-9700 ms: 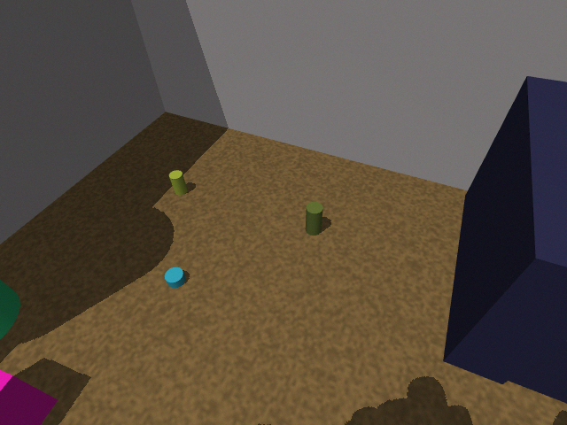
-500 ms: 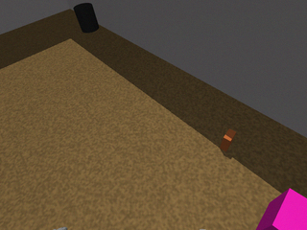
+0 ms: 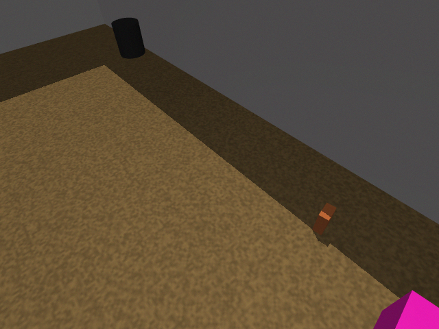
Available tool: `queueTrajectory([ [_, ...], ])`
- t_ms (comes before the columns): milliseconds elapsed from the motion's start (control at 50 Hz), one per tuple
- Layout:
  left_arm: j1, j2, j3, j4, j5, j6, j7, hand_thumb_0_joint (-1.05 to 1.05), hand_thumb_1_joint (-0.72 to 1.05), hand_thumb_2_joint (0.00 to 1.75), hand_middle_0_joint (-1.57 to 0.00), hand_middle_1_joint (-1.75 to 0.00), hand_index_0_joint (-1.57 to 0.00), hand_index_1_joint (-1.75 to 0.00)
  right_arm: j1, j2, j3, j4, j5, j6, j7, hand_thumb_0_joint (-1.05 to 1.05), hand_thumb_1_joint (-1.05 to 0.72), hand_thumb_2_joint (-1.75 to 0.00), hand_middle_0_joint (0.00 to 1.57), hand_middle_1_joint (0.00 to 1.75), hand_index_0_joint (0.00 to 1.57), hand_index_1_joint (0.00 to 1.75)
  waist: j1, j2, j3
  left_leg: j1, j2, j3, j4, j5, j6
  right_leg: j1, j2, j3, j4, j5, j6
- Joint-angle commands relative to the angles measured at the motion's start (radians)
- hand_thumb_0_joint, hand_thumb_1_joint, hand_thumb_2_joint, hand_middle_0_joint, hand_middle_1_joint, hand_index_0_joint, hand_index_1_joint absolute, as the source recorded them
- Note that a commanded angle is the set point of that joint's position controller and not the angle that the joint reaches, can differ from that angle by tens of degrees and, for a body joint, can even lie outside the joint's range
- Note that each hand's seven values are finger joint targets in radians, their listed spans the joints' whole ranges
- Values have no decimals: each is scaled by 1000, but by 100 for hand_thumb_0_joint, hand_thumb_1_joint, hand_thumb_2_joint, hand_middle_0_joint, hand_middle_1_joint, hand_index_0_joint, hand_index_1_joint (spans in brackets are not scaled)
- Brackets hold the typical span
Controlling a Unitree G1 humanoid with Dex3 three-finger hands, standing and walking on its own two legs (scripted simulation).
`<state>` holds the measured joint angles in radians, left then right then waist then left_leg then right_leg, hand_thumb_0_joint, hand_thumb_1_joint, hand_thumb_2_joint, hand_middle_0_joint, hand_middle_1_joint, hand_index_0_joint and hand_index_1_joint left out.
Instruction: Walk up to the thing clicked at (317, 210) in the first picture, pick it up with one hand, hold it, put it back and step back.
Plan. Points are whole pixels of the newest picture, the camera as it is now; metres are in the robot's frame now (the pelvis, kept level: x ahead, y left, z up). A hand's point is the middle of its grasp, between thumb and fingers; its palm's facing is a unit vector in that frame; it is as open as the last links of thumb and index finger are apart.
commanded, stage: walk up
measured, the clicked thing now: out of the picture -1.01 -0.93 -0.69
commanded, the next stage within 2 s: stand in 0.24 s
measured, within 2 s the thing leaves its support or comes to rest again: neither
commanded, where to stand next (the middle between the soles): +0.07 +0.00 m, yaw -2 degrees
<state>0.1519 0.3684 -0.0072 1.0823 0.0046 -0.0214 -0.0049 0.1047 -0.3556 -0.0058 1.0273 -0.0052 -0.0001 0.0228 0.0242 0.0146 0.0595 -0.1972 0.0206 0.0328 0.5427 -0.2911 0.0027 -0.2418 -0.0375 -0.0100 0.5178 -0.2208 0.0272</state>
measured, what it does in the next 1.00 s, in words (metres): stands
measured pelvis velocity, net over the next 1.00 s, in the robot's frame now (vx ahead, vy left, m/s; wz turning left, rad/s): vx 0.01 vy -0.03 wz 0.00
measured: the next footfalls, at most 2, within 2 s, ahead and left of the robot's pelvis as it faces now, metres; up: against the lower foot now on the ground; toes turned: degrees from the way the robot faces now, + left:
left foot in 1.54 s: +0.10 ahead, +0.14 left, +0.00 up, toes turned -18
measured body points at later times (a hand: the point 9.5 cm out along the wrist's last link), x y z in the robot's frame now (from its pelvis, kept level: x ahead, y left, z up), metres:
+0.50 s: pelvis +0.01 -0.01 +0.01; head +0.02 -0.01 +0.46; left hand +0.10 +0.29 -0.12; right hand +0.09 -0.31 -0.12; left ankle +0.00 +0.12 -0.73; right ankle +0.04 -0.14 -0.73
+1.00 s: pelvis +0.01 -0.03 +0.01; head +0.02 -0.03 +0.46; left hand +0.09 +0.28 -0.11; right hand +0.09 -0.33 -0.12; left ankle +0.00 +0.12 -0.73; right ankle +0.04 -0.14 -0.73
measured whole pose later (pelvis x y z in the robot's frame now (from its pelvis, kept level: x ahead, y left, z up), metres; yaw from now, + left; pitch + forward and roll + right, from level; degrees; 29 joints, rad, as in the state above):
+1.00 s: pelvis +0.01 -0.03 +0.01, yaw +0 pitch -2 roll +0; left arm 0.09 0.35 0.00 1.15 0.01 -0.01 -0.01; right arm 0.10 -0.35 -0.01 1.15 -0.01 -0.01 0.02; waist -0.01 0.02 0.05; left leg -0.08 0.05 0.02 0.31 -0.19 -0.04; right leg -0.15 0.00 -0.03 0.33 -0.14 -0.01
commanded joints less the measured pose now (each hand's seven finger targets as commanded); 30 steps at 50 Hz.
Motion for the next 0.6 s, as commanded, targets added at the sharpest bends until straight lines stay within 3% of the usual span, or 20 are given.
queueTrajectory([
  [0, -79, 231, 44, -44, -2, -36, 15, 0, 90, 90, -20, -30, -20, -30, -35, -226, -54, -32, 3, -15, -15, 0, -90, -90, 20, 30, 20, 30, -27, -37, -47, 27, 93, -113, -178, 35, 46, 4, -101, 129, -157, 66, -67],
  [200, -97, 208, 41, -10, 0, -33, 15, 0, 90, 90, -20, -30, -20, -30, -74, -217, -52, 14, -3, -17, -12, 0, -90, -90, 20, 30, 20, 30, -14, -23, -82, 64, 103, -108, -255, 106, 33, 80, -89, 98, -192, 114, -42],
  [240, -94, 191, 34, 6, 0, -27, 14, 0, 90, 90, -20, -30, -20, -30, -84, -204, -49, 22, -2, -29, -15, 0, -90, -90, 20, 30, 20, 30, -20, -49, -96, 93, 118, -120, -272, 221, 22, 98, -92, 90, -184, 179, -41],
  [300, -96, 196, 35, 7, -1, -25, 13, 0, 90, 90, -20, -30, -20, -30, -83, -210, -49, 42, -3, -35, -18, 0, -90, -90, 20, 30, 20, 30, -18, -10, -114, 104, 123, -113, -278, 274, 16, 131, -96, 84, -184, 210, -40],
  [380, -102, 201, 36, 14, 0, -21, 13, 0, 90, 90, -20, -30, -20, -30, -93, -209, -47, 54, -1, -32, -19, 0, -90, -90, 20, 30, 20, 30, -16, 4, -95, 84, 118, -108, -298, 203, 9, 144, -99, 88, -206, 166, -38],
  [540, -107, 197, 39, 13, 1, -19, 13, 0, 90, 90, -20, -30, -20, -30, -80, -209, -46, 69, 1, -34, -24, 0, -90, -90, 20, 30, 20, 30, -22, 1, -116, 115, 121, -93, -287, 281, 2, 159, -103, 85, -210, 252, -44],
  [580, -113, 201, 40, 14, 0, -17, 13, 0, 90, 90, -20, -30, -20, -30, -74, -203, -44, 73, 0, -32, -24, 0, -90, -90, 20, 30, 20, 30, -26, -11, -92, 110, 119, -93, -296, 241, -2, 141, -100, 88, -224, 210, -43],
])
